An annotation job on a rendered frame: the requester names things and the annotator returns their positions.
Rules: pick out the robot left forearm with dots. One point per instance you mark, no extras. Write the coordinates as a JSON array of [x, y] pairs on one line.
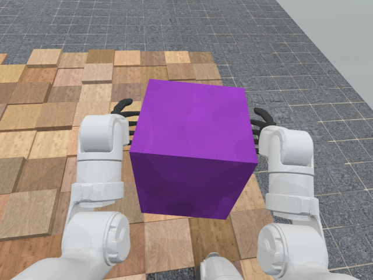
[[100, 151]]

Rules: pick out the robot left upper arm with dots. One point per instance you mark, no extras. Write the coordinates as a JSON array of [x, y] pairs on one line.
[[94, 241]]

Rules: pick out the robot right forearm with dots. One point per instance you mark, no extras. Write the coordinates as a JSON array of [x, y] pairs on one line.
[[290, 155]]

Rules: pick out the robot right thigh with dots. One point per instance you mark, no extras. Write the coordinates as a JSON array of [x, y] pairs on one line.
[[218, 268]]

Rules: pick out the robot right upper arm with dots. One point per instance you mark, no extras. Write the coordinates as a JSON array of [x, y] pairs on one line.
[[294, 252]]

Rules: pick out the right robot hand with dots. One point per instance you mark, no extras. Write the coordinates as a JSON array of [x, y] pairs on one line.
[[269, 121]]

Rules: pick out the left robot hand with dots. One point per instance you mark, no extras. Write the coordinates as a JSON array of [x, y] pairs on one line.
[[119, 107]]

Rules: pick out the carton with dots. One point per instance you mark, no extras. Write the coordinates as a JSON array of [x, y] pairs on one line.
[[193, 149]]

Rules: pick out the robot right shin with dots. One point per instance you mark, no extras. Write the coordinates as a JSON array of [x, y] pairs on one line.
[[213, 255]]

